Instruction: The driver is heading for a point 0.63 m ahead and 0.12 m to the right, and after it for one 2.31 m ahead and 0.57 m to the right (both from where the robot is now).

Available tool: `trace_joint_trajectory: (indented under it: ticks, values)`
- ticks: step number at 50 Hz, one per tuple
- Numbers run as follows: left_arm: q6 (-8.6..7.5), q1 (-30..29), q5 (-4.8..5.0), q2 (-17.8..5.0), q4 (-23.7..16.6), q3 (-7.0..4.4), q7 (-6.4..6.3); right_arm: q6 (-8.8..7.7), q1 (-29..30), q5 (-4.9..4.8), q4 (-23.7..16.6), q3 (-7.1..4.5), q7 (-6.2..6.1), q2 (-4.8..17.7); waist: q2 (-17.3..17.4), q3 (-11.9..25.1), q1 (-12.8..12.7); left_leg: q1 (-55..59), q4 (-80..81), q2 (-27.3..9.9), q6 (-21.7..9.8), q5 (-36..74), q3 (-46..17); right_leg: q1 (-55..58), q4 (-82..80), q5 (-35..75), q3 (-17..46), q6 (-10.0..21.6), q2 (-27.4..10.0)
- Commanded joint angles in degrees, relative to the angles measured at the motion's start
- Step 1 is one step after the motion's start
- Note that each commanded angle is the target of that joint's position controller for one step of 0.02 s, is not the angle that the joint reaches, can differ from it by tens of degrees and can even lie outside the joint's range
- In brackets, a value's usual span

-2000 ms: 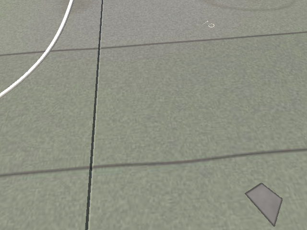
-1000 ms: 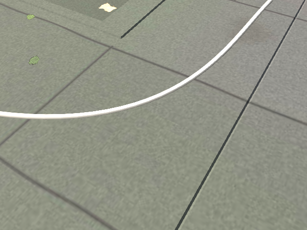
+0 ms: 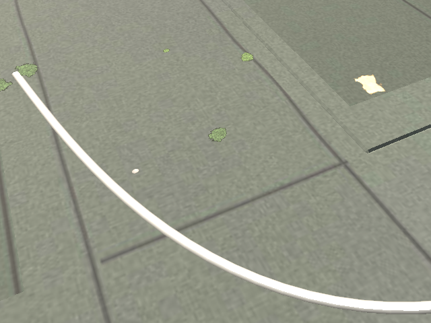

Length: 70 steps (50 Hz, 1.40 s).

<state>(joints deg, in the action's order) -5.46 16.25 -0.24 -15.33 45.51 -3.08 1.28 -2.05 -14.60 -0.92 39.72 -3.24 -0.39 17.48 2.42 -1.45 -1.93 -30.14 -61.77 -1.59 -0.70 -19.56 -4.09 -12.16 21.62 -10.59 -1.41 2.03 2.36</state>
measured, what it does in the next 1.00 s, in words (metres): walks ahead, turning right: left foot, then right foot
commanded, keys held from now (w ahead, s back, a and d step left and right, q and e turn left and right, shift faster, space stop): w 0.20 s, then w+e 0.60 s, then e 0.20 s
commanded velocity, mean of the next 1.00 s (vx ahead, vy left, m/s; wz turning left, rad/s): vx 0.47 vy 0.00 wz -0.28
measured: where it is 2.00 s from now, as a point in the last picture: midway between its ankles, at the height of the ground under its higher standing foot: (256, 268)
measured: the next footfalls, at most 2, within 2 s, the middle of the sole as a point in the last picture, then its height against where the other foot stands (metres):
left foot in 0.28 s outside the picture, level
right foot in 0.80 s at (273, 294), level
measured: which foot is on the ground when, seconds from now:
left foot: up 0.00-0.26, down 0.28-0.82, up 0.84-1.00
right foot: down 0.00-0.30, up 0.32-0.78, down 0.80-1.00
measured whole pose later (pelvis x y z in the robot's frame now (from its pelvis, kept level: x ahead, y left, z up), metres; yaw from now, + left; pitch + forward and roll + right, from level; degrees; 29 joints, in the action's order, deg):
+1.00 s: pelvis +0.52 -0.02 +0.00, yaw -22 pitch +2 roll +0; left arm -1.5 12.1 0.1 -17.3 39.0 -4.0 1.2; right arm -4.5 -7.4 0.5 42.1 -3.3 -1.0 18.0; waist 0.8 -5.2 -1.0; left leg -32.0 -64.8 -3.9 3.1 -22.6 -3.7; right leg -18.2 25.0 -8.2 1.7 5.8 6.0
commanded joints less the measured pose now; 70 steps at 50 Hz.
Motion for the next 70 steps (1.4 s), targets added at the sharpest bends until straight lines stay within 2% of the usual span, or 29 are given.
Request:
trace_joint_trajectory:
  ticks: [1,9,11,13,14,15,16,17,20,26,35,37,39,40,41,42,43,44,45,46,49,53,60,62,63,64,65,66,70]
  values:
    - [-0.94,-1.16,0.76,-8.68,-2.51,-1.86,-0.27,-1.09,2.59,0.7,-5.0,0.02,0.44,1.56,-7.5,0.44,0.62,-7.8,8.5,-3.83,0.7,4.44,-0.28,5.81,-12.71,9.15,14.74,11.33,-15.82]
    - [0.85,4.75,1.95,-11.76,1.28,-2.25,-0.54,-2.32,14.99,-0.23,-7.68,0.54,2.25,2.03,-7.26,-1.49,-2.67,-0.38,29.14,-1.39,-0.14,18.28,2.99,8.22,-12.0,12.53,7.58,8.12,-15.96]
    - [1.54,5.42,2.18,-12.39,2.12,-2.38,-0.73,-2.52,15.02,-0.15,-7.97,0.07,2.49,3.19,-7.5,-1.5,-1.4,2.74,31.75,-0.6,-1.58,15.38,3.35,10.08,-9.42,16.25,8.19,7.12,-17.13]
    - [2.02,4.77,2.24,-12.06,2.23,-1.99,-0.97,-2.66,4.81,0.39,-4.99,-1.93,1.98,6.51,-6.31,4.24,4.83,19.14,35.56,1.7,-3.87,15.08,5.07,7.52,2.75,28.57,5.61,4.83,-13.84]
    - [1.81,4.04,1.27,-9.59,1.07,-0.85,-1.01,-2.53,-4.88,1.03,-3.05,-3.27,1.29,9.87,-3.84,11.4,9.37,34.59,33.74,-4.56,-6.51,15.04,-0.83,-1.12,16.48,21.51,3.62,2.64,-10.95]
    - [0.96,9.38,0.51,-3.02,-0.91,1.3,-0.89,-1.9,-10.43,1.85,-2.27,-4.58,0.72,15.89,10.36,20.38,8.35,54.39,36.43,-20.45,-14.41,7.13,-24.57,-22.34,38.78,-6.62,-0.2,-1.63,-2.44]
    - [0.24,8.19,1.68,-6.39,-0.06,0.5,-0.94,-1.74,-11.4,1.37,-1.85,-3.46,0.79,11.35,10.47,22.16,9.55,51.77,42.88,-22.3,-15.98,-1.04,-35.09,-28.5,48.09,-22.12,7.11,-1.65,-2.0]
    - [-0.02,4.33,3.01,-10.4,-1.3,-0.89,-0.8,-1.95,-7.78,0.95,-1.62,-2.38,0.9,8.72,7.27,12.85,8.8,44.63,44.33,-20.4,-13.54,-2.42,-27.14,-32.44,50.75,-18.61,8.1,-1.03,-4.79]
    - [1.36,1.52,1.92,-8.59,-1.54,-1.34,-1.1,-3.15,1.37,1.37,-1.27,-0.86,1.35,3.37,5.46,2.99,3.48,27.29,50.05,-13.95,-10.3,7.16,-10.72,-27.07,44.62,-7.27,7.01,-1.66,-9.96]
    - [3.59,-1.11,1.65,-4.74,-2.7,-1.06,-0.94,-4.96,2.61,2.17,2.19,-1.88,0.71,4.56,1.06,-0.66,1.51,22.83,54.84,-12.67,-10.41,21.79,3.29,-27.41,35.76,5.69,8.27,-3.51,-9.91]
    - [3.07,-16.11,1.36,-3.43,-9.77,0.11,2.31,-2.34,-3.75,0.28,6.76,-3.13,-0.32,8.74,-0.98,-4.66,6.31,34.93,51.28,-14.82,-7.76,30.83,13.28,-28.45,14.97,9.71,0.21,0.5,-7.51]
    - [3.27,-15.1,1.37,-4.77,-10.82,-0.57,2.76,-1.4,-3.16,-0.01,6.77,-3.5,-0.66,10.16,0.87,-2.31,4.48,37.41,45.17,-14.96,-6.48,47.96,15.01,-23.91,14.36,4.08,-2.99,2.56,-4.52]
    - [3.66,-6.31,1.57,-8.06,-9.52,-2.5,2.51,-0.37,-2.27,-0.22,6.41,-3.82,-1.19,11.5,2.51,3.71,-1.04,36.6,30.96,-13.86,-4.91,63.58,16.5,-11.38,14.13,-0.4,-5.81,5.37,0.13]
    - [3.9,3.1,1.66,-11.23,-7.23,-4.41,1.67,-0.29,-1.57,-0.34,6.04,-3.48,-1.45,11.01,1.03,8.46,-6.19,29.57,18.05,-11.6,-2.86,58.87,17.62,3.36,10.11,2.93,-4.39,7.7,1.73]
    - [4.61,8.26,1.47,-17.18,-6.25,-6.12,0.22,-0.96,-3.74,1.32,4.12,-2.12,-1.44,6.7,-9.17,13.33,-5.97,10.92,-1.91,-6.38,0.62,29.22,17.77,21.48,8.83,7.36,14.15,12.83,-9.36]
    - [4.02,3.9,0.87,-19.67,-8.94,-5.81,0.23,-2.85,-6.07,1.84,1.82,-0.33,-0.59,2.36,-17.44,20.98,-0.79,-7.02,-20.08,6.25,3.76,-15.45,6.92,33.57,0.32,10.3,46.21,24.21,-22.58]
    - [3.42,3.44,0.64,-14.7,-9.83,-4.34,0.66,-4.41,-0.49,0.19,1.36,-1.54,0.31,7.92,-8.94,21.56,-4.64,-10.99,-21.77,2.52,2.76,-14.28,-2.23,32.4,-1.64,16.78,41.98,21.9,-22.15]
    - [2.83,1.28,0.46,-12.43,-9.83,-3.68,0.66,-5.02,2.73,-1.01,-0.03,-1.39,0.44,7.79,-6.79,14.27,-3.38,-11.59,-18.81,0.36,1.81,-10.62,-1.5,25.08,-0.49,25.25,31.76,19.55,-19.8]
    - [2.59,-1.65,1.03,-11.17,-9.69,-3.51,0.62,-5.03,2.94,-0.03,0.45,-1.32,-0.12,6.89,-1.6,8.66,-0.66,-10.62,-13.33,-1.91,1.98,-7.37,-0.74,16.75,-0.3,30.13,24.76,16.87,-16.37]
    - [2.66,-4.18,1.22,-9.29,-10.27,-3.05,0.2,-4.43,2.64,1.16,0.9,-1.84,-0.65,7.77,-1.83,6.6,1.0,-7.86,-9.08,-3.53,2.33,-5.2,-0.45,10.77,-1.06,32.1,20.8,15.4,-14.68]
    - [3.0,-6.23,0.07,-10.32,-11.16,-3.27,-0.59,-2.12,0.45,1.76,0.95,-1.57,-0.94,5.79,-3.66,6.03,3.87,-1.3,-2.24,-2.7,4.61,-1.81,0.5,0.5,-2.98,40.48,16.87,15.38,-12.24]
    - [4.65,-5.62,1.15,-11.77,-10.38,-3.81,-2.27,-1.25,4.4,1.84,-0.06,-0.57,-1.16,3.81,-6.37,8.32,2.89,1.61,12.14,0.45,6.56,8.53,1.18,-2.19,-0.68,38.96,13.44,12.14,-8.48]
    - [6.88,-5.19,1.07,-10.32,-10.3,-3.25,-3.26,-1.4,9.39,1.11,-1.53,-1.24,0.23,6.15,-10.09,8.09,1.33,6.6,28.87,2.97,5.02,11.91,-1.2,1.33,5.47,19.99,22.64,8.24,-9.04]
    - [6.56,-6.15,0.99,-8.27,-10.36,-2.43,-3.32,-2.4,6.84,1.8,-1.06,-1.61,0.28,6.52,-10.0,7.45,3.37,14.05,38.66,0.84,1.89,23.07,-1.07,0.33,10.49,14.3,22.85,5.15,-6.25]
    - [6.13,-3.63,-0.19,-5.17,-10.61,-1.4,-3.27,-2.68,5.98,3.01,-1.81,-2.0,-0.17,9.61,-3.08,10.7,2.17,22.02,38.97,-9.02,-1.84,38.76,-9.48,-3.03,19.11,3.48,18.49,2.26,-2.12]
    - [5.89,3.81,-0.14,-3.79,-10.29,-0.98,-3.36,-1.89,6.33,4.53,-1.71,-2.19,-0.45,11.44,10.27,11.87,-1.84,30.23,38.49,-19.88,-12.93,53.82,-23.87,-13.93,30.22,-27.38,12.67,-1.57,5.91]
    - [6.06,5.18,-0.04,-8.14,-9.49,-1.69,-3.35,-1.49,4.78,3.21,-0.91,-1.55,-0.21,7.77,11.38,13.98,-0.83,29.54,40.4,-23.02,-17.8,44.55,-31.89,-16.5,38.23,-30.61,12.83,-4.13,2.99]
    - [6.79,1.91,0.65,-11.6,-8.7,-2.8,-3.55,-1.36,5.96,2.25,-1.52,-0.89,0.03,5.56,6.43,10.99,0.92,27.84,40.04,-19.54,-16.19,37.51,-26.23,-17.81,43.32,-27.36,12.63,-5.3,1.61]
    - [8.9,-1.82,0.74,-7.48,-8.0,-2.11,-3.79,0.18,10.61,1.85,-0.89,-0.18,0.19,4.63,4.85,5.83,-0.03,17.55,42.67,-10.14,-10.39,24.74,-11.4,-12.51,37.22,-18.86,8.83,-7.39,-0.57]
Keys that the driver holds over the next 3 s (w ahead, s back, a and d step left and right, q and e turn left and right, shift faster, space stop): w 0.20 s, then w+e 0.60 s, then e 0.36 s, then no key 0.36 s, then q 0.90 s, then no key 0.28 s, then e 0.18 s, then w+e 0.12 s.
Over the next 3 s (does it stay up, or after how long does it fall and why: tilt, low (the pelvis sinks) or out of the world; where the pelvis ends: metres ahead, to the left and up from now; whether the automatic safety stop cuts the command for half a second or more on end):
stays up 0.67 -0.03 -0.01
